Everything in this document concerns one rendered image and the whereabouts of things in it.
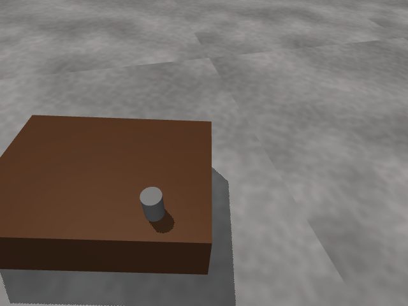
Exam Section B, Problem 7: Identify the can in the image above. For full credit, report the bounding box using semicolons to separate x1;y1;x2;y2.
140;187;165;222

